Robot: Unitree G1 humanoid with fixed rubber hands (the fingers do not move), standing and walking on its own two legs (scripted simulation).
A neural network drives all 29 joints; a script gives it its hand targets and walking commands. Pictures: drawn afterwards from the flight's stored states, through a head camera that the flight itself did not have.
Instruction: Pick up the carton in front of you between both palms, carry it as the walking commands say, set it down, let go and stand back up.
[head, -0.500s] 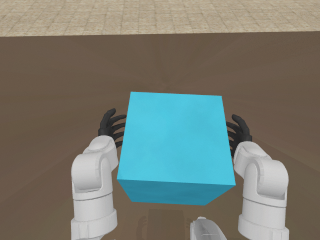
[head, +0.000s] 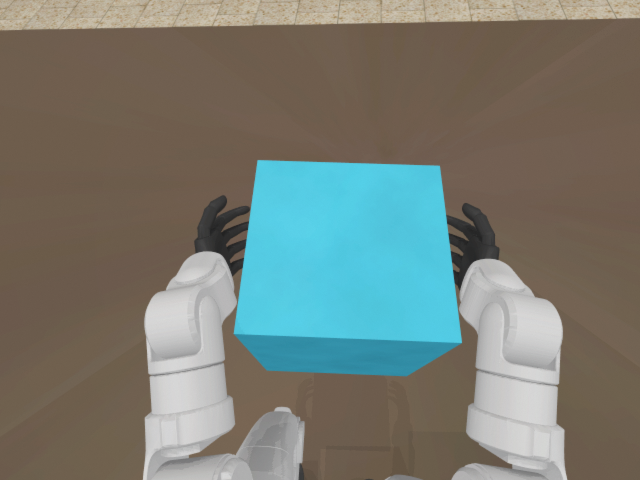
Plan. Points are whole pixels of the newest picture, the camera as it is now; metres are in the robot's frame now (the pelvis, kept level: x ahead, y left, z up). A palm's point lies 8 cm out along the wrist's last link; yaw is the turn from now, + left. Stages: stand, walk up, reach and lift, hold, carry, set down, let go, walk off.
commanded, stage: carry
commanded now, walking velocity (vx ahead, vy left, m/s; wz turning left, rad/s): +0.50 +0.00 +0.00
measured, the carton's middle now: (341, 282) +0.34 +0.02 -0.01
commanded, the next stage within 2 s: none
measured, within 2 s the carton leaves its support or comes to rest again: neither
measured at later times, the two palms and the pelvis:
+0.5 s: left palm (297, 81) +0.69 +0.11 +0.04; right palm (477, 104) +0.64 -0.19 +0.03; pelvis +0.35 +0.01 -0.04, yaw -5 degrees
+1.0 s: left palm (331, 2) +0.97 +0.06 +0.02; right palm (474, 5) +0.98 -0.23 +0.00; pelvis +0.65 -0.10 -0.07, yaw -1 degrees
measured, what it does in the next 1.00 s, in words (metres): goes down: left foot 0.04 m lower, then right foot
